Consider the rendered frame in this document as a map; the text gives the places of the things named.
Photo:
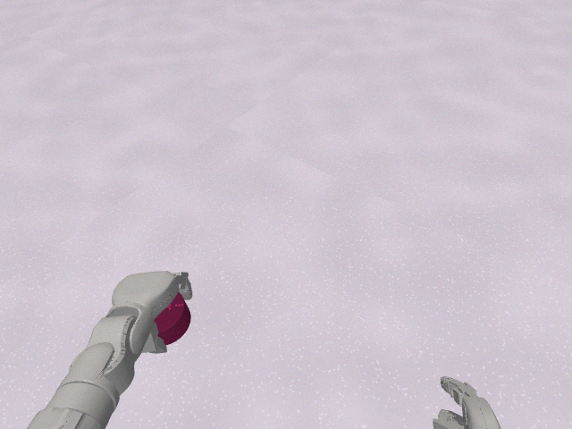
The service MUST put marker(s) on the left robot hand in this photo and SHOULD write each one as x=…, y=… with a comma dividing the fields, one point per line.
x=155, y=291

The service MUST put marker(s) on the right robot hand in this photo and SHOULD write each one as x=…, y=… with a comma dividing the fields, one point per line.
x=477, y=413

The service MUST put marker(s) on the left robot arm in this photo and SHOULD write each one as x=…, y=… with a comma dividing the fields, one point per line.
x=90, y=392

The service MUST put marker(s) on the tin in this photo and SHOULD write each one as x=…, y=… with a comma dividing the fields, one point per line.
x=174, y=321

